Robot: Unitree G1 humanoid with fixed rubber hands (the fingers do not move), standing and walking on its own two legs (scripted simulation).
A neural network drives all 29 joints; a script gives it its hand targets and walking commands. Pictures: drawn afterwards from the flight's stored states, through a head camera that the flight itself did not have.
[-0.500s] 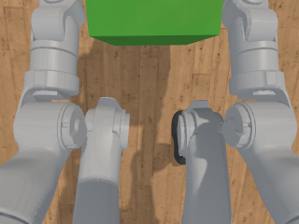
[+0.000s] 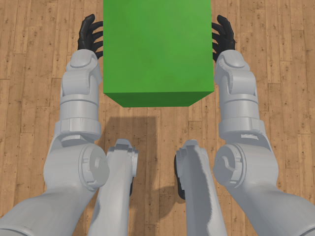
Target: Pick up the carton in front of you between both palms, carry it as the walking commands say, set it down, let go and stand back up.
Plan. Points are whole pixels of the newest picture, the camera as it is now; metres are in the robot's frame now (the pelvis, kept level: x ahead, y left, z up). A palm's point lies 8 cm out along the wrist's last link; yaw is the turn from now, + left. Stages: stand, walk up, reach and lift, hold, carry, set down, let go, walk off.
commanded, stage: reach and lift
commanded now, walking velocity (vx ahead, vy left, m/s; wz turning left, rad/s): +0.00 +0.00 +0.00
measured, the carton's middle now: (156, 63) +0.51 +0.01 -0.12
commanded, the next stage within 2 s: none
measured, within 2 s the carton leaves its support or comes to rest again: neither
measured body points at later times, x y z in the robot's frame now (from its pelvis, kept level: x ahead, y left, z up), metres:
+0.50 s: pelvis +0.05 +0.00 +0.14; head +0.20 +0.00 +0.57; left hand +0.46 +0.16 +0.10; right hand +0.46 -0.15 +0.10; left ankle +0.11 +0.13 -0.47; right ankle +0.11 -0.13 -0.47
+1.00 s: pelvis +0.09 +0.00 +0.25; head +0.10 +0.00 +0.70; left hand +0.41 +0.15 +0.25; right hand +0.41 -0.15 +0.25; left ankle +0.11 +0.13 -0.47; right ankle +0.11 -0.13 -0.47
